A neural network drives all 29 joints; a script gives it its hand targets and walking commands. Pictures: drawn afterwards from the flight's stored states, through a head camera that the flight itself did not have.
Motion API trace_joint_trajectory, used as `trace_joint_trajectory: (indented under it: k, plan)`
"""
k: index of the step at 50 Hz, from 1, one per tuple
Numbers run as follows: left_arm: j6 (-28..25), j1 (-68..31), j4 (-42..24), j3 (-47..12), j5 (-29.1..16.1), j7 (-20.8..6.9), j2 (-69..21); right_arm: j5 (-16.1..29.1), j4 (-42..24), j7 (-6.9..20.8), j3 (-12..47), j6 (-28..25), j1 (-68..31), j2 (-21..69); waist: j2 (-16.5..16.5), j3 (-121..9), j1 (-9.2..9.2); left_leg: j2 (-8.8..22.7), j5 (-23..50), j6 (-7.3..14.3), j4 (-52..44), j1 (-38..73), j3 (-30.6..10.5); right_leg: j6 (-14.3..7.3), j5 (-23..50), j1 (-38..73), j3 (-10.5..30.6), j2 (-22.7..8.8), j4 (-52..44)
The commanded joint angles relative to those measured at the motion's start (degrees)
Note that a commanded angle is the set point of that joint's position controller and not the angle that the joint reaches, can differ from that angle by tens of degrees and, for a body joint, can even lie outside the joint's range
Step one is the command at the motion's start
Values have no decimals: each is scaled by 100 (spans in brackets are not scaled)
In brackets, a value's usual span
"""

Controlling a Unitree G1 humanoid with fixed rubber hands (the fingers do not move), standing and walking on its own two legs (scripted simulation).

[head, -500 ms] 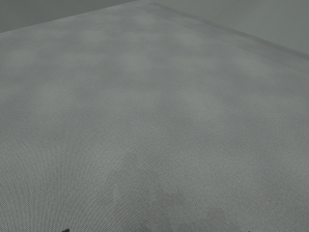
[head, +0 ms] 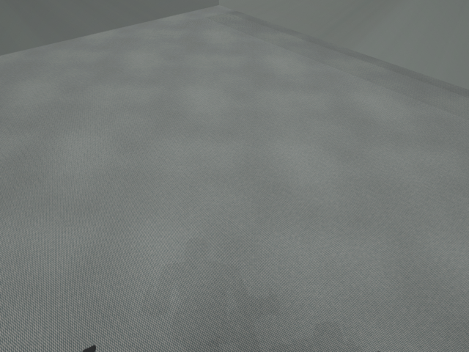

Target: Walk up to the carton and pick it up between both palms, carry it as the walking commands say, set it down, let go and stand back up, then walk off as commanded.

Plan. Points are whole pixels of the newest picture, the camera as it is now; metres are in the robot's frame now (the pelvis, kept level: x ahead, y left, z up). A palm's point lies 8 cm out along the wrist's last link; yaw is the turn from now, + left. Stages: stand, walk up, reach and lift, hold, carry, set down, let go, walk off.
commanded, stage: walk off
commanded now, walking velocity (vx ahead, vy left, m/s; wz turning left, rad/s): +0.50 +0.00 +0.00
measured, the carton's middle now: out of the picture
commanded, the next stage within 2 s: stand in 1.88 s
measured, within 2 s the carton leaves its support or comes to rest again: neither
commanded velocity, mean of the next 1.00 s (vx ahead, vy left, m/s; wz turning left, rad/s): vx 0.50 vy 0.00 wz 0.00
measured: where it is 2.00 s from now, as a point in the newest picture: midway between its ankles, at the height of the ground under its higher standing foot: (243, 280)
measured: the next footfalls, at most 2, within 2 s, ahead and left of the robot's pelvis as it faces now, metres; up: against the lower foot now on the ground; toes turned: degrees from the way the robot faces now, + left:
left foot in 0.66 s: +0.31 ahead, +0.12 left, +0.00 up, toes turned +7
right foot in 1.28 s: +0.48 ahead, -0.14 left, +0.00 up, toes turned -4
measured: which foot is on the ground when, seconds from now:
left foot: down 0.00-0.26, up 0.28-0.64, down 0.66-1.00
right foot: down 0.00-0.66, up 0.68-1.00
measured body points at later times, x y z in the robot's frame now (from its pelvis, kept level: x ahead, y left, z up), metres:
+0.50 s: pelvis +0.09 -0.02 +0.00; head +0.08 -0.03 +0.45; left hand +0.09 +0.24 -0.12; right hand +0.19 -0.27 -0.12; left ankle +0.13 +0.10 -0.68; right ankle +0.03 -0.12 -0.73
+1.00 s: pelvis +0.25 +0.04 +0.02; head +0.23 +0.06 +0.47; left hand +0.33 +0.29 -0.12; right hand +0.30 -0.23 -0.09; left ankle +0.27 +0.11 -0.73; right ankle +0.25 -0.14 -0.65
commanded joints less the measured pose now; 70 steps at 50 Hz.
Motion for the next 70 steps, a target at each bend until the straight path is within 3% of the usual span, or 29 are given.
trace_joint_trajectory:
  k: [1, 4, 6, 9, 11, 12, 13, 14, 15, 17, 28, 30, 32, 33, 34, 35, 36, 37, 41, 48, 58, 61, 62, 63, 64, 65, 66, 68, 70]
  plan:
    - [94, -76, 85, -493, 124, -13, 141, -34, -80, 31, -41, 121, -73, -525, 283, -132, -234, 686, -1861, 101, -1015, 323, -1075, -62, -1654, -560, 544, -466, -857]
    - [197, -174, -105, -399, 177, -109, 294, -72, -69, 57, -190, 243, 421, -1042, 1194, 173, -427, 1681, -3494, 542, -2163, 522, -2229, 98, -1318, -1164, -476, -148, 407]
    - [129, -229, -117, -333, 230, -131, 347, -99, -31, 12, -239, 176, 479, -1120, 946, 130, -459, 2078, -3028, 670, -2446, 575, -2530, 194, -1097, -1214, -602, -443, 1067]
    - [25, -119, -120, -338, 198, -189, 76, -96, -94, 4, -247, 96, 121, -1124, 864, 112, -254, 1761, -2342, 513, -2309, 296, -1883, 130, -1280, -575, -865, -437, 496]
    - [-95, 500, 116, -367, 124, -154, -132, -69, -183, 30, -230, 91, -208, -947, 773, -256, 53, 1196, -1784, 239, -1480, 123, -1058, 13, -425, 660, -1003, -266, -1040]
    - [-170, 963, 267, -313, 165, -90, 36, -46, -274, 38, -190, 70, -326, -745, 354, -499, 224, 881, -1505, 37, -576, -548, -700, -142, -491, 1595, -145, -643, -1270]
    - [-221, 1528, 419, -166, 237, -31, 535, -54, -414, 68, -90, 23, -456, -364, -1029, -571, 432, 262, -1286, -231, 1245, -1572, -28, -466, -1338, 2209, 1828, -1824, -1959]
    - [-203, 1691, 435, -38, 208, 10, 1024, -117, -558, 112, -86, 26, -743, -361, -1304, 18, 602, -61, -1607, -258, 1945, -2975, -219, -867, -1936, 2331, 3151, -2378, -2410]
    - [-202, 1726, 467, 30, 217, 45, 1084, -146, -665, 155, -129, 17, -982, -515, -1006, 339, 589, 229, -1477, -160, 2412, -3275, -628, -1153, -1733, 2129, 3349, -2517, -2310]
    - [-249, 1411, 382, -43, 196, 20, 730, -133, -621, 249, -137, -79, -1017, -477, -433, 185, 366, 441, -838, -130, 2816, -3554, -691, -1030, -299, 2439, 2502, -2166, -1978]
    - [-279, 1347, 308, -95, 189, 66, 585, -22, -853, 366, 18, -55, -1576, -185, -867, 368, 405, 426, -250, -376, 1045, -2345, -21, -901, 1626, 1358, 993, -1869, -1887]
    - [-292, 911, 213, -61, 175, 40, 739, 19, -636, 302, -24, -73, -853, -259, -963, 175, -32, 327, -78, -211, 371, -1087, -37, -700, 2219, 840, 764, -1823, -1511]
    - [-380, 621, 206, -72, 106, -6, 585, -10, -11, 122, -187, -170, 866, -631, -202, -773, -803, 198, 764, -106, -383, 1234, -13, -380, 3371, 375, 71, -1150, 532]
    - [-417, 804, 134, -183, 115, -26, 90, -116, 225, 18, -299, -225, 1864, -1083, 940, -1617, -1112, 1355, -487, 39, -533, 2459, -1087, -166, 1619, -556, -315, -764, 2167]
    - [-403, 1119, 5, -294, 43, -27, -325, -192, 216, 25, -354, -199, 1952, -1485, 2150, -1409, -849, 2477, -1912, 202, -1664, 2586, -3353, -2, -1321, -1880, -578, -142, 3169]
    - [-299, 1150, -17, -223, 163, -22, 34, -64, 205, 64, -381, -103, 1587, -1429, 1955, -790, -655, 2547, -3790, 376, -2441, 1704, -4235, -107, -1317, -2181, -376, -220, 3777]
    - [-258, 916, -93, -187, 221, -83, 132, 14, 109, 93, -321, -61, 1053, -1200, 1607, -75, -413, 2439, -4141, 405, -2644, 935, -4079, -91, -860, -2219, -491, -464, 3915]
    - [-219, 657, -119, -173, 256, -126, 135, 40, 56, 89, -238, -63, 723, -943, 1115, 381, -339, 2212, -3325, 344, -2583, 370, -3341, -33, -575, -2136, -594, -656, 3658]
    - [-67, 780, 147, -227, 252, -214, -210, 43, 147, 0, -124, -214, 882, -720, 1007, 313, -173, 1475, -1283, -17, -2371, 130, -1624, 110, 57, -1438, -645, -803, 2979]
    - [13, -152, -49, -205, 238, -276, -84, 103, 185, -17, -190, -225, 1286, -793, 924, 631, -374, 1654, -1710, 318, -2837, 700, -1474, 300, 481, -2364, -790, -994, 2458]
    - [-108, -976, -342, -303, 169, -274, -273, -61, 269, -10, -229, -209, 1404, -933, 943, 541, -642, 1600, -309, 607, -2132, 1346, -869, 266, -171, -1750, -1233, -810, 140]
    - [-228, -15, -19, -280, 215, -193, -213, -13, 238, -34, -267, -172, 1008, -1048, 864, 16, -148, 1475, 651, 408, -1079, 827, -528, 86, 467, -248, -1351, -614, -921]
    - [-285, 782, 295, -177, 250, -130, 63, -28, 215, -9, -217, -182, 936, -863, 342, -441, 154, 1156, 974, 246, -34, 334, -305, 17, 504, 866, -1154, -532, -759]
    - [-336, 1700, 514, -44, 309, -43, 452, -72, 98, 22, -101, -203, 906, -458, -943, -1004, 553, 719, 106, 8, 1728, -588, 65, -168, -664, 1803, 206, -1601, -1196]
    - [-366, 1953, 547, -10, 272, -22, 931, -119, -125, 56, 22, -229, 645, 90, -2012, -437, 586, 113, -1689, -172, 2895, -1912, -191, -172, -1581, 1897, 1883, -2276, -1729]
    - [-285, 1816, 533, 77, 195, -14, 1155, -52, -314, 120, -22, -196, 481, -127, -1658, -338, 600, 29, -1530, -126, 3447, -2596, -601, -596, -3264, 1599, 3263, -2668, -2643]
    - [-224, 1322, 418, 85, 151, -40, 1062, -72, -452, 182, -73, -155, 207, -390, -1428, 103, 411, 342, -1097, -108, 3919, -2822, -639, -870, -3823, 1158, 3447, -2716, -2793]
    - [-284, 828, 301, -38, 117, -94, 505, -81, -380, 223, -117, -188, -133, -431, -630, 72, 255, 653, -215, -131, 3708, -2682, -630, -625, -1343, 1134, 1797, -2026, -2184]
    - [-370, 1076, 403, -116, 91, -30, 285, -123, -242, 224, -117, -147, -7, -300, -820, -234, 245, 669, 71, -275, 3538, -2507, -608, -419, 246, 1291, 1151, -1844, -1992]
